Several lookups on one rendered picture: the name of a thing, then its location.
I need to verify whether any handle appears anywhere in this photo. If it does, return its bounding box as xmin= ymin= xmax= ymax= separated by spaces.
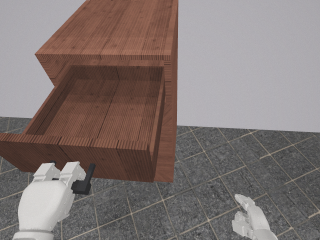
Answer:
xmin=50 ymin=160 xmax=96 ymax=195

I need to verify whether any right robot hand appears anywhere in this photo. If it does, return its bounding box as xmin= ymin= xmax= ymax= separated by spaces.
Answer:
xmin=232 ymin=194 xmax=270 ymax=240

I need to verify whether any cabinet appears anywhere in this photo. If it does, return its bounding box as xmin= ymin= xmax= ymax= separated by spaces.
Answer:
xmin=35 ymin=0 xmax=179 ymax=183

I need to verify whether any drawer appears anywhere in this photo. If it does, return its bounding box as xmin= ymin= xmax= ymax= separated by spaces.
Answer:
xmin=0 ymin=65 xmax=166 ymax=183

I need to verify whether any left robot hand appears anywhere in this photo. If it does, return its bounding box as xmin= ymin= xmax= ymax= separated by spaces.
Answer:
xmin=18 ymin=161 xmax=86 ymax=232

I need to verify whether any left robot forearm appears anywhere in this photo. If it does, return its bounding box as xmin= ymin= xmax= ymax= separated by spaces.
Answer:
xmin=12 ymin=229 xmax=54 ymax=240

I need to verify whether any right robot forearm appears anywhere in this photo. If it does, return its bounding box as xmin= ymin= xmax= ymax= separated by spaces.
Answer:
xmin=252 ymin=228 xmax=278 ymax=240

